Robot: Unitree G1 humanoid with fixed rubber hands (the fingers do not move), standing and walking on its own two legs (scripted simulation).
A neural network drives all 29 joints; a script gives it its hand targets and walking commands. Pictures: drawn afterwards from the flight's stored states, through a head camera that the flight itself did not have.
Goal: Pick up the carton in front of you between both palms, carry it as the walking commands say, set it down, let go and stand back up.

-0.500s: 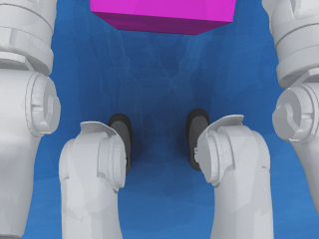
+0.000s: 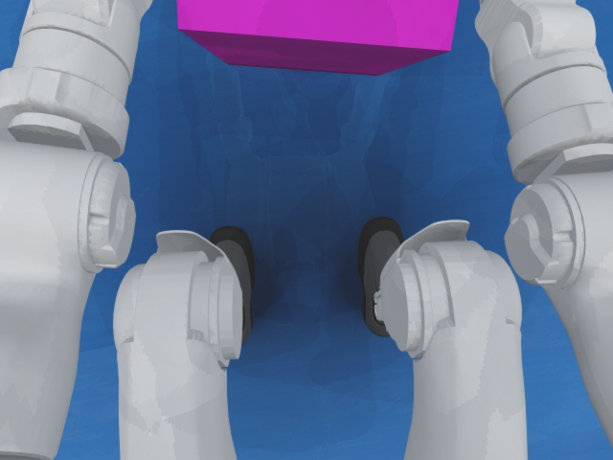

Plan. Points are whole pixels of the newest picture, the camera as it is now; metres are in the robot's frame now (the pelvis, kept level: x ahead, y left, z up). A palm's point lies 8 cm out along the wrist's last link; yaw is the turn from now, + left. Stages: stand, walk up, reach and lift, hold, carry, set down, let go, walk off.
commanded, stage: reach and lift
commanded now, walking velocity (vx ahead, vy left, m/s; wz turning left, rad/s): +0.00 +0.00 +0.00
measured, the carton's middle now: out of the picture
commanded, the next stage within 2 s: none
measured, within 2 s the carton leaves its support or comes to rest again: leaves its support in 0.44 s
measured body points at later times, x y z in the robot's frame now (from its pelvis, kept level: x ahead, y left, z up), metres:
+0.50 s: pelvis +0.01 +0.00 +0.00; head +0.37 +0.02 +0.26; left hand +0.58 +0.15 -0.16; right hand +0.57 -0.16 -0.15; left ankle +0.11 +0.13 -0.34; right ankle +0.12 -0.13 -0.34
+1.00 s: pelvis -0.01 +0.00 +0.11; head +0.27 +0.01 +0.47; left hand +0.52 +0.15 +0.05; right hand +0.51 -0.15 +0.04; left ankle +0.11 +0.13 -0.34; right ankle +0.12 -0.13 -0.34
